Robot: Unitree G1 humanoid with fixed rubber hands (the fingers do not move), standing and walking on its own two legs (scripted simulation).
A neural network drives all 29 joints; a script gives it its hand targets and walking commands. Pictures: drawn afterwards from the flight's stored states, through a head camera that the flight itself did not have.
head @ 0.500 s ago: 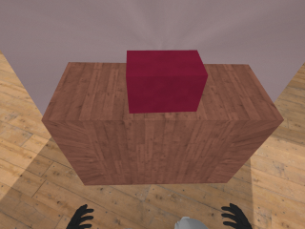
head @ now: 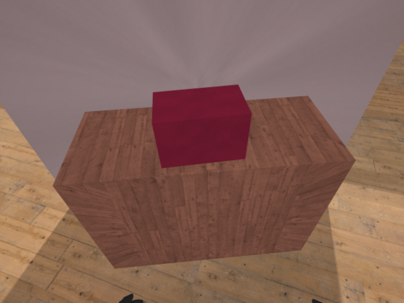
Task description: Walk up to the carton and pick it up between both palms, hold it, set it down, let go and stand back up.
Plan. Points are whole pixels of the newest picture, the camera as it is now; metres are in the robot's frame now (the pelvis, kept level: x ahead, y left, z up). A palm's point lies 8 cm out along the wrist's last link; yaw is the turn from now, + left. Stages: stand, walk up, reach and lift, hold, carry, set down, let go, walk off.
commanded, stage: walk up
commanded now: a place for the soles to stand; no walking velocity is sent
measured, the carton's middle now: (200, 126) +0.64 +0.02 -0.01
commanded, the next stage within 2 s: none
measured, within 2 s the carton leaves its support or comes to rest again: neither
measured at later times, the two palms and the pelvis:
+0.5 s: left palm out of the picture +0.14 +0.19 -0.12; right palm out of the picture +0.07 -0.27 -0.13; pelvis +0.05 -0.04 -0.01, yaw +0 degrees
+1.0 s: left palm out of the picture +0.18 +0.14 -0.16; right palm (286, 208) +0.40 -0.21 -0.12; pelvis +0.18 -0.08 -0.03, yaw +7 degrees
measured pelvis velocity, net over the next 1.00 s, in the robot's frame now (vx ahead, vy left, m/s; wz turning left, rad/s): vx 0.18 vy -0.08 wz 0.11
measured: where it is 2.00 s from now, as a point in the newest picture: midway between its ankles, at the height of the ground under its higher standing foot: outside the picture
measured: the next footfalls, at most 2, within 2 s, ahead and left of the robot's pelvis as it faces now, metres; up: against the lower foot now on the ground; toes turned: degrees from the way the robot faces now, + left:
right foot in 0.48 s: +0.11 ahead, -0.12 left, +0.00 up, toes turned -7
left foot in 0.94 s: +0.35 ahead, +0.03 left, +0.00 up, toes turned +11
